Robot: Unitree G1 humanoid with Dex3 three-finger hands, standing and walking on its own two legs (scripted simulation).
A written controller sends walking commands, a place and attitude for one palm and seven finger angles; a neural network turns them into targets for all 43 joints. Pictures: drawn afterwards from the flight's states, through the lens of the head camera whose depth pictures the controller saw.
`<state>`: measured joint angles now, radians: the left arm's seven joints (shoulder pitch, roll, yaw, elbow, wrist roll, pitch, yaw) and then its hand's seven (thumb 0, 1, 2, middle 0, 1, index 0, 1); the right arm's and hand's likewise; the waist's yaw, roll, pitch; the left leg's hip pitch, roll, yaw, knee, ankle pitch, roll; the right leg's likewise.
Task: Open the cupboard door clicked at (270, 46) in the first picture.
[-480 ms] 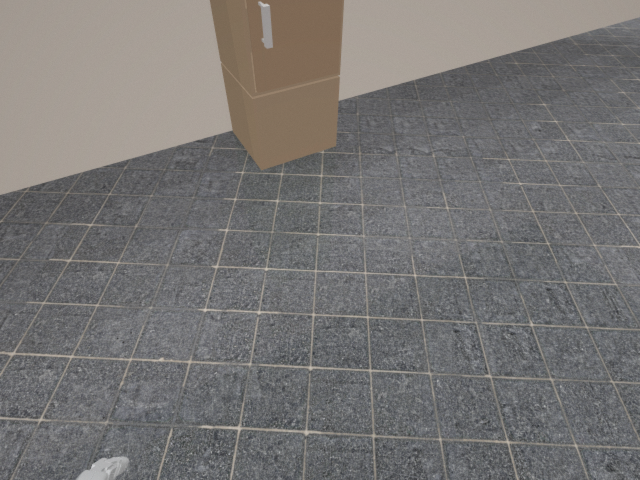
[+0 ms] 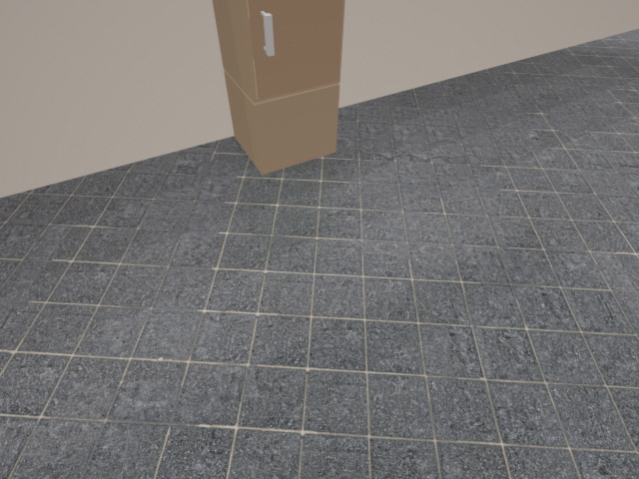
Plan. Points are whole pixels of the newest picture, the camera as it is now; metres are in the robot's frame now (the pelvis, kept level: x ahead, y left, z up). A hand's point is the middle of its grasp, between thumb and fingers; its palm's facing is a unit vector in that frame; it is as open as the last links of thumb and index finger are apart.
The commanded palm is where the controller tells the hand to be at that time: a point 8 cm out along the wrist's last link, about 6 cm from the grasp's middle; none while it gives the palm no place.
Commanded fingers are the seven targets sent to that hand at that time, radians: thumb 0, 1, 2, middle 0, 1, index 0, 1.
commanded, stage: stand and wait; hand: left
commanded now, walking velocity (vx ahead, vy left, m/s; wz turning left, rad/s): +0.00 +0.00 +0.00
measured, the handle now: (266, 33) +1.62 +0.30 -0.08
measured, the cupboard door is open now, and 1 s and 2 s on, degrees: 0 0 0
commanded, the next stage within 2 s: look at it before walking up in 0.34 s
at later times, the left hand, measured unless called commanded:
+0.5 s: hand out of the picture +0.07 +0.24 -0.15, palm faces -0.03 -0.94 -0.34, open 7.4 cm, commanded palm none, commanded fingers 0.00 0.90 0.90 -0.20 -0.30 -0.20 -0.30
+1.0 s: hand out of the picture +0.07 +0.24 -0.15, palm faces -0.03 -0.94 -0.33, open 7.4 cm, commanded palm none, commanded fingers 0.00 0.90 0.90 -0.20 -0.30 -0.20 -0.30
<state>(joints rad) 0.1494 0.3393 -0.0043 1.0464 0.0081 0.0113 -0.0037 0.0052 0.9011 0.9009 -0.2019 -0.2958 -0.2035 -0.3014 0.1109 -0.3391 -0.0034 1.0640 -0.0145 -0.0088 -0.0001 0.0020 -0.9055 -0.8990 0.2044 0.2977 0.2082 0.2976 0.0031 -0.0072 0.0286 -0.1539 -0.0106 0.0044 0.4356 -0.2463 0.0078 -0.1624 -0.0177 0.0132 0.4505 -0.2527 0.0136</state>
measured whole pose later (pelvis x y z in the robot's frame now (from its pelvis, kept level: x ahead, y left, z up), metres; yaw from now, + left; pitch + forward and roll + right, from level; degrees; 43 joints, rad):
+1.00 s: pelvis -0.01 -0.01 +0.00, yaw +0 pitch -2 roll +0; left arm 0.13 0.34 -0.01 1.09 0.01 0.00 -0.01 0.00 0.90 0.90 -0.20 -0.30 -0.20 -0.30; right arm 0.11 -0.34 0.00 1.12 -0.01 -0.01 0.00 0.00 -0.91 -0.90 0.20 0.30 0.21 0.30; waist 0.00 0.00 0.04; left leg -0.14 0.01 0.01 0.38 -0.20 -0.01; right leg -0.16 0.00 0.01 0.40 -0.21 0.00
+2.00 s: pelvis +0.20 +0.01 -0.03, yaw -14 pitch +0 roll -1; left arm 0.49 0.14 0.05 1.14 0.02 -0.04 0.01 0.00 0.90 0.90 -0.20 -0.30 -0.20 -0.30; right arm 0.09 -0.16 -0.04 0.97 -0.02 -0.07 0.02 0.00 -0.91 -0.90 0.20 0.30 0.20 0.30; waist 0.04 -0.03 0.07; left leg -0.44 0.08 0.13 0.66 -0.20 0.03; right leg -0.07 0.01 0.08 0.68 -0.51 -0.01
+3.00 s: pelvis +0.62 -0.10 -0.02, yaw -25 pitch -2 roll -1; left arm 0.38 0.19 0.06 1.14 0.02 -0.02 -0.01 0.00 0.91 0.90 -0.20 -0.30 -0.20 -0.30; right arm 0.15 -0.21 -0.06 0.99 -0.04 -0.08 0.01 0.01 -0.93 -0.90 0.20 0.30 0.20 0.30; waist 0.03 -0.04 0.06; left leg -0.37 0.10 0.19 0.66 -0.25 0.04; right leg -0.21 -0.05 -0.06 0.91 -0.48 -0.01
